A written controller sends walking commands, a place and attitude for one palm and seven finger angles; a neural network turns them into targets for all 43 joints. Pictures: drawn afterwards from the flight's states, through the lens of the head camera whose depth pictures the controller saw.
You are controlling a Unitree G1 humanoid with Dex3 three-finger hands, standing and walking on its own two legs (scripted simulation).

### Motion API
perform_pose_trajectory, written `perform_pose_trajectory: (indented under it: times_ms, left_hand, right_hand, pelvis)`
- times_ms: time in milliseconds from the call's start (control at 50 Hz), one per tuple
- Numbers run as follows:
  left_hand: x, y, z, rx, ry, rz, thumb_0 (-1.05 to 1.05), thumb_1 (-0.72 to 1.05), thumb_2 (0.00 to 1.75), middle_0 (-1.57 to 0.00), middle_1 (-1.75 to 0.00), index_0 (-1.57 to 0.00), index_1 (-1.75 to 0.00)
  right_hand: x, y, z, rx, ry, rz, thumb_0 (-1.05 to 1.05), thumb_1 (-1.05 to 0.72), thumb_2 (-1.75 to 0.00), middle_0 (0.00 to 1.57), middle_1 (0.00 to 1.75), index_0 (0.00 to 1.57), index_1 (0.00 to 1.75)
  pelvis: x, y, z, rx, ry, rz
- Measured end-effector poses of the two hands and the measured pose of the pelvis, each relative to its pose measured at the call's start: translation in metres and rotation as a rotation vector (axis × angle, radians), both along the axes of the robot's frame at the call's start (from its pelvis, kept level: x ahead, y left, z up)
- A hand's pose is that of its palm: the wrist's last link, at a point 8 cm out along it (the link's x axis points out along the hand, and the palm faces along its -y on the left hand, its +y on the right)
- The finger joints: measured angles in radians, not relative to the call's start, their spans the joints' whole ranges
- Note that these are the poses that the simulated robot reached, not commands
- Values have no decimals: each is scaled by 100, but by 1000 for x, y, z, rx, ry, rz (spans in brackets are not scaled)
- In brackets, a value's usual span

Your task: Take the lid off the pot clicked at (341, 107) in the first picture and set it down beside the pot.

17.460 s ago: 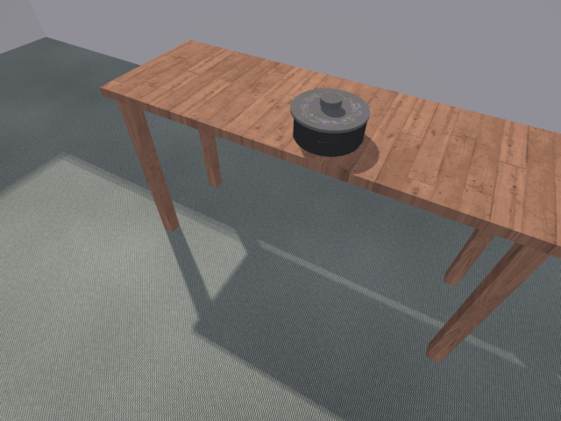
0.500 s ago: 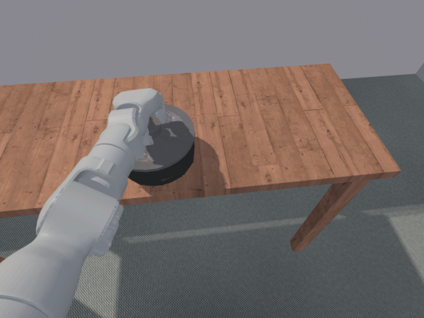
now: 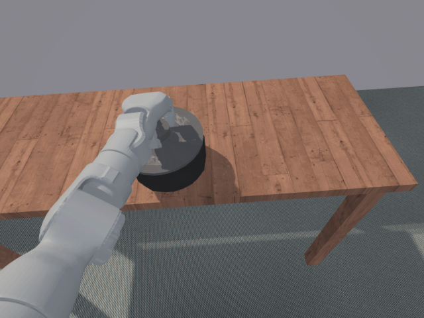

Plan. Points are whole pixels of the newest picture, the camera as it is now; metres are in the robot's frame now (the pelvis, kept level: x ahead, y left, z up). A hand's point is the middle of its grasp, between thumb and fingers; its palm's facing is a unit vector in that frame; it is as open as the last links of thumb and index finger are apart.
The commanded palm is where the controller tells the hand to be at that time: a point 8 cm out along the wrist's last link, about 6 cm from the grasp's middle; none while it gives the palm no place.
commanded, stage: lift the lid straight up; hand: left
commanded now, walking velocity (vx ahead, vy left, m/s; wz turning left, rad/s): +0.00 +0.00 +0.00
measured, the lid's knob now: (157, 130) +0.49 +0.09 +0.07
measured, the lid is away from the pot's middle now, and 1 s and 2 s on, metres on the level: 0.01 0.01 0.06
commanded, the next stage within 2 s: move the lid sideways beside the pot in 1.48 s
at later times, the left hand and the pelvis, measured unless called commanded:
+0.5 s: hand (153, 116) +0.47 +0.09 +0.13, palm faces -0.31 -0.04 -0.95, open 8.5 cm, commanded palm +0.48 +0.09 +0.21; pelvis -0.01 -0.01 +0.00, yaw +0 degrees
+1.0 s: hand (142, 97) +0.48 +0.10 +0.18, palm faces -0.27 -0.05 -0.96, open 8.5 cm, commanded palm +0.47 +0.10 +0.25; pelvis -0.01 +0.00 +0.00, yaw +1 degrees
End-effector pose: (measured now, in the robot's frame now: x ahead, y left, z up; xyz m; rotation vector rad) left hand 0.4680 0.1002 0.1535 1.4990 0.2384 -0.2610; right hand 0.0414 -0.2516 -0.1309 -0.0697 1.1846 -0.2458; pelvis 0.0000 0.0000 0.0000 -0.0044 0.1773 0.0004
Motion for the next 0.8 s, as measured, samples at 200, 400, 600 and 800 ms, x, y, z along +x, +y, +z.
perform_pose_trajectory:
  times_ms: [200,400,600,800]
  left_hand:
    - [-10,-9,17,1,-8,-20,0,8,83,-68,-97,-66,-93]
    - [-3,-11,33,15,-23,6,0,8,83,-68,-97,-66,-93]
    - [7,-12,47,11,-15,-4,0,8,83,-68,-97,-66,-93]
    - [12,-10,60,-9,-29,-4,0,8,82,-68,-97,-66,-93]
  right_hand:
    - [22,-6,4,-11,-72,37,1,-91,-90,20,30,20,30]
    - [10,-12,8,-39,-70,18,1,-91,-90,20,30,20,30]
    - [-14,-12,4,-41,-13,-5,1,-91,-90,20,30,20,30]
    - [-9,-6,4,-30,-18,12,1,-91,-90,20,30,20,30]
  pelvis:
    - [-8,-4,1,5,-28,11]
    - [-13,-7,1,8,-29,6]
    - [-9,-5,2,7,-26,4]
    - [-6,-1,3,5,-23,5]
